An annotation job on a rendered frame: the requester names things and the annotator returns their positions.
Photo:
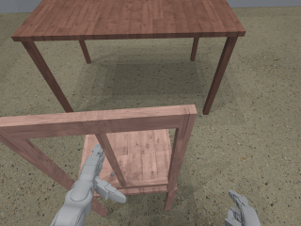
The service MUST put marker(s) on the robot left forearm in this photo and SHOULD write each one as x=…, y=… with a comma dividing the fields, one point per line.
x=77, y=205

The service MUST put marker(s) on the right robot hand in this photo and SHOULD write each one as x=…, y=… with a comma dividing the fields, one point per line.
x=247, y=216

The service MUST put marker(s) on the left robot hand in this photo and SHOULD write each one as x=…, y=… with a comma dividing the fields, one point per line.
x=90, y=171

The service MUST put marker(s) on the chair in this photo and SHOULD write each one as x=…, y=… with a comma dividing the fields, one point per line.
x=135, y=143

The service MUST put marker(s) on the table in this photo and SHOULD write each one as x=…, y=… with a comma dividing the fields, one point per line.
x=54, y=20

